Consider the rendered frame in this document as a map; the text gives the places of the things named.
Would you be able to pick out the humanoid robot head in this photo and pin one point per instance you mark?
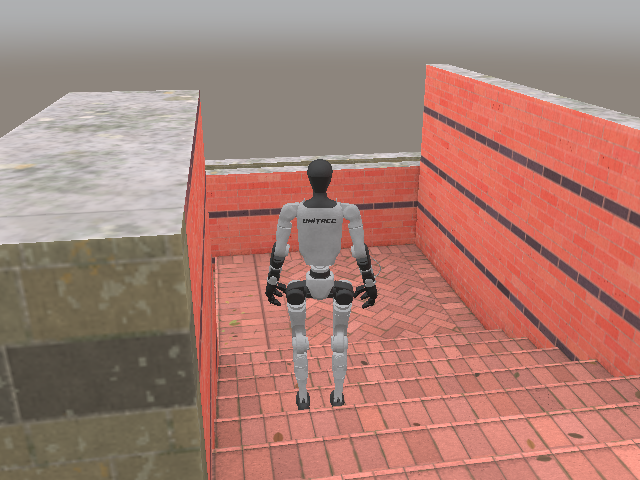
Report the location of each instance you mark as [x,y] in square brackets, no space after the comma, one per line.
[319,173]

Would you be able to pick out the robot right hand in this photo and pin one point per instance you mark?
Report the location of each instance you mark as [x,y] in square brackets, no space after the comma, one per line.
[370,292]

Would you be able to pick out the right robot shin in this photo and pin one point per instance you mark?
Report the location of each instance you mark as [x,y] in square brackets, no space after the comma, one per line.
[339,368]

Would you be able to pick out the robot left upper arm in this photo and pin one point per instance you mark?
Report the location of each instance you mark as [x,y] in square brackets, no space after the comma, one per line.
[288,213]

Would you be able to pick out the left robot forearm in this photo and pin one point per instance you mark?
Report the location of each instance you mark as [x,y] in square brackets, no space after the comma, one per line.
[275,267]

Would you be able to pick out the robot right upper arm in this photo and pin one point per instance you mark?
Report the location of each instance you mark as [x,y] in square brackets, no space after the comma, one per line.
[352,213]

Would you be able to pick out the right robot forearm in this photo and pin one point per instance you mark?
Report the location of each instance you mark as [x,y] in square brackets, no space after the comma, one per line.
[366,270]

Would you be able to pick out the robot left hand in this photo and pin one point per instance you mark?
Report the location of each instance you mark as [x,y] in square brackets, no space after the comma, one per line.
[271,289]

